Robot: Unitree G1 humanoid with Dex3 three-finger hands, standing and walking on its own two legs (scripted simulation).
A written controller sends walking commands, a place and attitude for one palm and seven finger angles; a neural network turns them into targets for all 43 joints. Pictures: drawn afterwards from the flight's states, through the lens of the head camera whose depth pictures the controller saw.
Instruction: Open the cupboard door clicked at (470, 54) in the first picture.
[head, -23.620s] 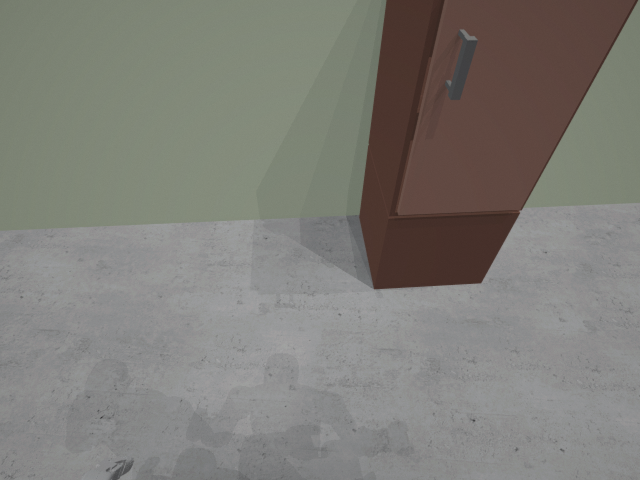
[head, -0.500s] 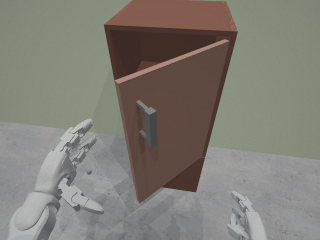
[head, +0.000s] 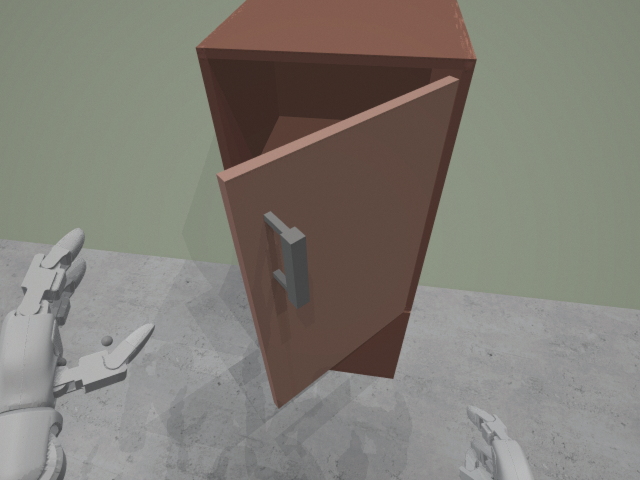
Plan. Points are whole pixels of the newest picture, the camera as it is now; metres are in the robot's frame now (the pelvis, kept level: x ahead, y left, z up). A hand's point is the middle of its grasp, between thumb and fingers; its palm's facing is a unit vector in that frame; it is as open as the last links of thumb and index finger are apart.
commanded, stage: draw the hand back to the body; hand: left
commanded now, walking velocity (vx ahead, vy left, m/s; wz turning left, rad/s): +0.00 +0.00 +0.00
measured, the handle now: (286, 260) +0.34 +0.09 +0.11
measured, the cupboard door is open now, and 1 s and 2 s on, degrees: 48 48 48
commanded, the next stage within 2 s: step back with the hand held close in 0.58 s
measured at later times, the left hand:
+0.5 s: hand (96, 339) +0.20 +0.25 +0.15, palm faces +0.46 -0.81 -0.37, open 7.5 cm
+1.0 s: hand (75, 369) +0.17 +0.26 +0.14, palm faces +0.34 -0.80 -0.50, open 7.4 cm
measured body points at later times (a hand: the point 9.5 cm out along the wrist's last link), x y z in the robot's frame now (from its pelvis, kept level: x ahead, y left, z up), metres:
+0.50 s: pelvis +0.00 -0.01 +0.00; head -0.01 -0.03 +0.45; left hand +0.17 +0.29 +0.17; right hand +0.20 -0.23 -0.08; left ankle -0.02 +0.10 -0.74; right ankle +0.00 -0.11 -0.74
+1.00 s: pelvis -0.03 +0.00 +0.00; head +0.00 +0.00 +0.45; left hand +0.14 +0.30 +0.17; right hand +0.15 -0.24 -0.09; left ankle -0.02 +0.10 -0.74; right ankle +0.00 -0.11 -0.74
